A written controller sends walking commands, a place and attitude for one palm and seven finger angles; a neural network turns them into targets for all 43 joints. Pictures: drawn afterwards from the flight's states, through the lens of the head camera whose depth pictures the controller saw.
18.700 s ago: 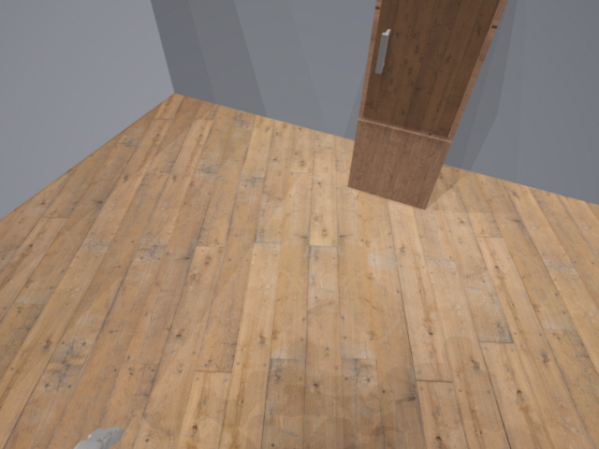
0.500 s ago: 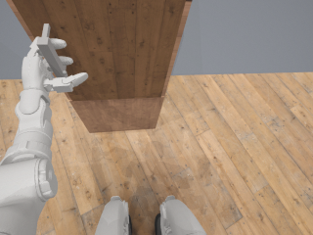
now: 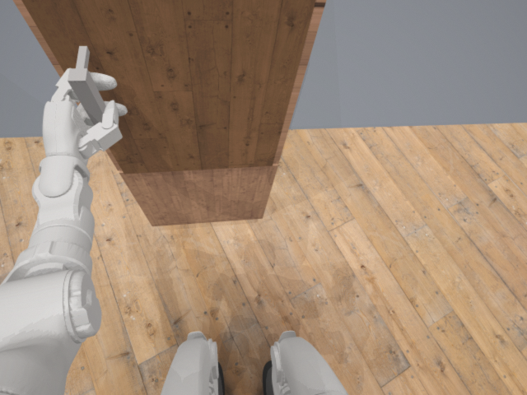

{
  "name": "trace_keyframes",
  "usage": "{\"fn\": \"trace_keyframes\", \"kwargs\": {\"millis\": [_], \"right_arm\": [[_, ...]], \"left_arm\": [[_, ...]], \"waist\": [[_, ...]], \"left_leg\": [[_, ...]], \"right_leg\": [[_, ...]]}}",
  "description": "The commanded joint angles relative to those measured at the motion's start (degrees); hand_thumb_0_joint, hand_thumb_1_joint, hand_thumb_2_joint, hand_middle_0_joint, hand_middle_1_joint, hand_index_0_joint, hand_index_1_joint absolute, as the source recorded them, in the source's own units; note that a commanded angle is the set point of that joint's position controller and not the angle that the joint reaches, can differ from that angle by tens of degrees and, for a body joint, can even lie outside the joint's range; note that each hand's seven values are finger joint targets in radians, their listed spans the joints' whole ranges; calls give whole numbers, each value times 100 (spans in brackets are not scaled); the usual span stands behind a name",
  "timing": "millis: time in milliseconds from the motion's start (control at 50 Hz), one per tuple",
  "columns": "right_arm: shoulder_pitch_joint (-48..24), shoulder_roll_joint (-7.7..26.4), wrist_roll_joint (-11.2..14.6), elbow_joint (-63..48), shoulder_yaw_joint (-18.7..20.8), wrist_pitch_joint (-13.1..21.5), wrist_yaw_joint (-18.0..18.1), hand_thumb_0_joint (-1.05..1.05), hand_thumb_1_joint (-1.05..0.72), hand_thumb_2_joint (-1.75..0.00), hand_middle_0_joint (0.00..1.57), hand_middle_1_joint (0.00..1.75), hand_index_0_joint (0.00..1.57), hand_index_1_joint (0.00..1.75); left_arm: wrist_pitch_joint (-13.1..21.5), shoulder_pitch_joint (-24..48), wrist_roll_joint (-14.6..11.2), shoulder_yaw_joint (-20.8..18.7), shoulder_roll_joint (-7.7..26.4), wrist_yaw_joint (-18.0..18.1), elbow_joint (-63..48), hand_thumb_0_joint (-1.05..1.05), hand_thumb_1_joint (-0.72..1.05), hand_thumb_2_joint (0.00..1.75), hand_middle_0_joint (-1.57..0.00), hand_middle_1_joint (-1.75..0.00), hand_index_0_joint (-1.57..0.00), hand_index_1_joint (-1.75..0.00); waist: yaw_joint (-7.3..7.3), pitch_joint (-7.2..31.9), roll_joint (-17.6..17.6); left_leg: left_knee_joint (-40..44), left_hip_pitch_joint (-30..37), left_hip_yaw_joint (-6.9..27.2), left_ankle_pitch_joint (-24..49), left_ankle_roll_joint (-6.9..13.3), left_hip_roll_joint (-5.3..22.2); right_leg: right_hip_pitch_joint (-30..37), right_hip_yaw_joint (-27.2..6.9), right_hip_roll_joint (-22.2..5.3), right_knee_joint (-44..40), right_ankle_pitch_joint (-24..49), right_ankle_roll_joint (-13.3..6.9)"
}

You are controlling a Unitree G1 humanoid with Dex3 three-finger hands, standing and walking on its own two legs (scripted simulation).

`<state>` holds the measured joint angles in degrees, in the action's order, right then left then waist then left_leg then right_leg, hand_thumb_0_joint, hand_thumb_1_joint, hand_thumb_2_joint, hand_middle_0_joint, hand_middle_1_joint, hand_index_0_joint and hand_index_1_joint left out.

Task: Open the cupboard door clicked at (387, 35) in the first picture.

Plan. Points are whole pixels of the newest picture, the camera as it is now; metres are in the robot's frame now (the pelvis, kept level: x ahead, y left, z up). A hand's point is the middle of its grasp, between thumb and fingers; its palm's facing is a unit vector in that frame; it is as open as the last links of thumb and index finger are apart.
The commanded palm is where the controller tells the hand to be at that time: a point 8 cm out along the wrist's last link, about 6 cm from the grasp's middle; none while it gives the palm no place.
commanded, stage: pull the door open along its arc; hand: left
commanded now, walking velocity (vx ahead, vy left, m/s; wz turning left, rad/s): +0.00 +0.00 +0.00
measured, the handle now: (97, 97) +0.55 +0.22 +0.04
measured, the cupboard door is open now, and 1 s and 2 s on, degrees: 1 46 50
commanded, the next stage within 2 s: open thumb and fingers to let go in 1.06 s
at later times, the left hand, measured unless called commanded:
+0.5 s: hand (135, 188) +0.40 +0.15 +0.04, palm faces +0.14 -0.99 +0.05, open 6.0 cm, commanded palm +0.34 +0.21 +0.04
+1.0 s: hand (220, 250) +0.31 +0.04 +0.05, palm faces +0.42 -0.91 -0.01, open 6.0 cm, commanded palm +0.24 +0.07 +0.04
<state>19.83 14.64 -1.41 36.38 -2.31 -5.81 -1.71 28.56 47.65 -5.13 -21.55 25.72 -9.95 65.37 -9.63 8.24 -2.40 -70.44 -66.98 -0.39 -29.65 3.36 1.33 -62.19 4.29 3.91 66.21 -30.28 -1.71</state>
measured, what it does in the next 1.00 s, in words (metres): shifts its weight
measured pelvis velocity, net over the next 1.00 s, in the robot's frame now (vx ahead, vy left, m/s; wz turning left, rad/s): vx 0.01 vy -0.05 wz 0.07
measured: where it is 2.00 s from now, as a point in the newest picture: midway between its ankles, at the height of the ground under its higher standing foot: outside the picture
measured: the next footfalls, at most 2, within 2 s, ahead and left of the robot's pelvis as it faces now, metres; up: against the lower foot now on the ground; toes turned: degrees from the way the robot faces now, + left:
none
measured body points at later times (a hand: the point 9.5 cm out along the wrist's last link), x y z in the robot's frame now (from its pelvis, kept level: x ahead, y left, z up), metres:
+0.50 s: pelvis +0.01 -0.01 +0.02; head +0.12 +0.01 +0.46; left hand +0.38 +0.20 +0.04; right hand +0.11 -0.26 -0.09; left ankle +0.02 +0.08 -0.63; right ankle +0.00 -0.11 -0.63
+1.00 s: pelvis +0.01 -0.05 +0.02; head +0.08 -0.06 +0.47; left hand +0.28 +0.09 +0.05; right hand +0.18 -0.25 -0.09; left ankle +0.02 +0.08 -0.63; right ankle +0.00 -0.11 -0.63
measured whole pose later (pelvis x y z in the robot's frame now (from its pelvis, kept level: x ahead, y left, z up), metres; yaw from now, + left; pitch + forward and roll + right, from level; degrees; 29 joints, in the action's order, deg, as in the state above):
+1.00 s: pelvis +0.01 -0.05 +0.02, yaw +4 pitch +18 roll +1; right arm 12.0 10.2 -4.5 32.8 -0.5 -0.4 -2.8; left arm 22.8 -4.0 5.3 9.3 -6.6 31.7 17.2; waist -1.3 11.2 -1.6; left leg -63.2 -53.0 0.9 -28.0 -0.8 -0.2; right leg -49.8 5.3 2.7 63.8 -31.9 -5.6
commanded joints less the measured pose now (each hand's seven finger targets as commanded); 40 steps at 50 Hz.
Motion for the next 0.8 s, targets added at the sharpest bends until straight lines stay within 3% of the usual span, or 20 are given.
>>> {"fn": "trace_keyframes", "kwargs": {"millis": [0,100,180,300,360,380,400,420,480,500,600,620,680,720,780], "right_arm": [[932,1057,-6,-320,414,71,78,0,-90,-90,20,30,20,30],[817,1034,53,-494,434,20,40,0,-90,-90,20,30,20,30],[700,997,121,-674,475,23,18,0,-90,-90,20,30,20,30],[403,893,223,-919,518,111,-20,0,-90,-90,20,30,20,30],[236,858,244,-1009,528,174,-26,0,-90,-90,20,30,20,30],[120,717,184,-1064,526,235,-5,0,-90,-90,20,30,20,30],[52,645,150,-1078,493,278,-42,0,-90,-90,20,30,20,30],[15,640,134,-1068,487,295,-79,0,-90,-90,20,30,20,30],[-60,607,8,-1104,522,329,-144,0,-90,-90,20,30,20,30],[-122,563,-32,-1119,537,339,-167,0,-90,-90,20,30,20,30],[-421,419,-190,-1165,527,338,-260,0,-90,-90,20,30,20,30],[-462,414,-210,-1145,523,341,-268,0,-90,-90,20,30,20,30],[-562,354,-269,-1120,535,398,-229,0,-90,-90,20,30,20,30],[-656,295,-284,-1105,534,442,-196,0,-90,-90,20,30,20,30],[-748,234,-289,-1116,511,539,-134,0,-90,-90,20,30,20,30]], "left_arm": [[492,2145,-40,-85,1294,-85,-1467,0,90,90,-40,-135,-40,-135],[427,1206,-212,-54,1081,-165,-1703,0,90,90,-40,-135,-40,-135],[354,249,-359,23,834,-177,-2252,0,90,90,-40,-135,-40,-135],[268,-1371,-585,257,305,-118,-3287,0,90,90,-40,-135,-40,-135],[257,-1865,-653,359,121,-26,-3751,0,90,90,-40,-135,-40,-135],[258,-2022,-986,-294,-36,681,-4119,0,90,90,-40,-135,-40,-135],[201,-2435,-884,148,-610,1111,-4091,0,90,90,-40,-135,-40,-135],[155,-2654,-840,247,-825,1411,-4119,0,90,90,-40,-135,-40,-135],[190,-2846,-463,532,-1105,2204,-4721,0,90,90,-40,-135,-40,-135],[214,-2983,-315,679,-1300,2468,-4914,0,90,90,-40,-135,-40,-135],[122,-3250,476,1493,-2196,3723,-5214,0,90,90,-40,-135,-40,-135],[82,-3199,639,1647,-2299,3915,-5213,0,90,90,-40,-135,-40,-135],[-6,-3203,1016,2118,-2593,4219,-5302,0,90,90,-40,-135,-40,-135],[-17,-3305,1182,2466,-2824,4243,-5437,0,90,90,-40,-135,-40,-135],[-74,-3546,1215,2856,-3088,4194,-5639,0,90,90,-40,-135,-40,-135]], "waist": [[80,3179,-931],[263,3151,-769],[409,3121,-421],[646,2751,-262],[682,2438,-101],[1106,2443,-298],[992,2326,-318],[984,2109,-218],[944,2314,174],[996,2444,13],[938,2284,327],[914,2230,242],[798,2241,519],[801,2301,484],[770,2219,502]], "left_leg": [[682,3238,611,2901,-241,47],[792,3285,545,3047,-257,60],[918,3129,432,3007,-216,17],[1108,2910,230,2920,-198,-38],[1180,2705,177,2657,-189,-61],[1255,2679,134,2813,-251,-71],[1273,2759,140,2829,-298,-53],[1272,2712,175,2838,-333,-29],[1170,2674,199,2875,-325,-32],[1145,2745,170,2949,-335,-45],[1087,2561,201,2556,-308,-87],[1098,2550,205,2431,-312,-102],[1058,2480,205,2103,-261,-135],[1083,2547,169,2030,-249,-163],[1118,2559,134,1894,-227,-191]], "right_leg": [[691,-222,10,-628,2072,-33],[926,-198,27,-689,2204,-26],[1415,-232,31,-779,2456,-13],[1853,-273,-11,-905,2733,15],[1989,-293,-27,-940,2681,24],[2071,-233,-44,-917,2660,1],[1914,-177,-47,-894,2568,24],[1799,-138,-67,-880,2497,18],[1953,-162,-78,-755,2642,25],[1984,-191,-105,-713,2713,24],[1956,-182,-152,-693,2526,11],[1927,-188,-166,-716,2443,4],[1991,-235,-165,-841,2332,8],[2111,-289,-204,-912,2403,6],[2265,-359,-248,-1083,2442,4]]}}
